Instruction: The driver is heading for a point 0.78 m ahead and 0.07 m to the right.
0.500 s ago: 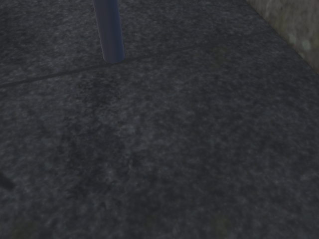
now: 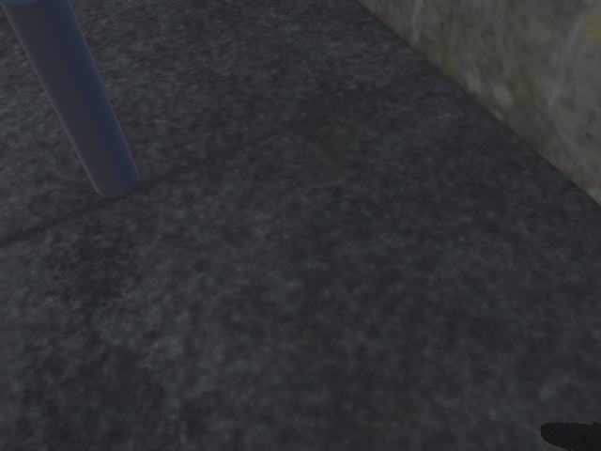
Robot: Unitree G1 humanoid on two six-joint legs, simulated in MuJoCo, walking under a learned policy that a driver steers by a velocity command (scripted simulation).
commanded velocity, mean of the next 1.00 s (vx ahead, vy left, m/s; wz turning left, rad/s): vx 0.50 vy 0.00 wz -0.34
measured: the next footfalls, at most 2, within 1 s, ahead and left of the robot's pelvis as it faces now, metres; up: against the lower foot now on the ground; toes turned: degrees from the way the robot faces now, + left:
left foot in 0.18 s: +0.30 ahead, +0.14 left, +0.00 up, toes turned -10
right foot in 0.68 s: +0.49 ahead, -0.20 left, +0.00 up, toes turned -23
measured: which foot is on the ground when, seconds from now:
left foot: up 0.00-0.16, down 0.18-0.68, up 0.70-1.00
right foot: down 0.00-0.18, up 0.20-0.66, down 0.68-1.00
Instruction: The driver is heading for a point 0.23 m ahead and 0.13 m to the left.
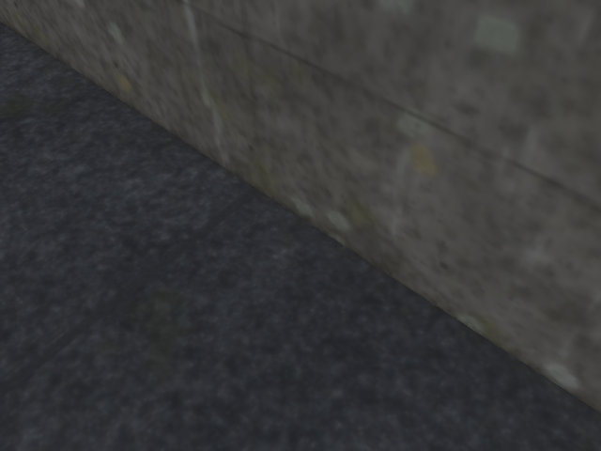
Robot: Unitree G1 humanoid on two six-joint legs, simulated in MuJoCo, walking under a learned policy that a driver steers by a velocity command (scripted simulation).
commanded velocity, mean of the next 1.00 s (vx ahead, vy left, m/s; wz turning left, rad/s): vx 0.14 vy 0.00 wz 0.09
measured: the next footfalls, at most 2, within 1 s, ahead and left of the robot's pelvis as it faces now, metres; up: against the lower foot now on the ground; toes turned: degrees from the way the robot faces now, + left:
left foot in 0.20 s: +0.30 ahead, +0.15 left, +0.00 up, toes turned +6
right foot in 0.56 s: +0.32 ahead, -0.09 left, +0.00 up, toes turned +7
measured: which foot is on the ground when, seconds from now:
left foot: up 0.00-0.18, down 0.20-1.00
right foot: down 0.00-0.22, up 0.24-0.54, down 0.56-1.00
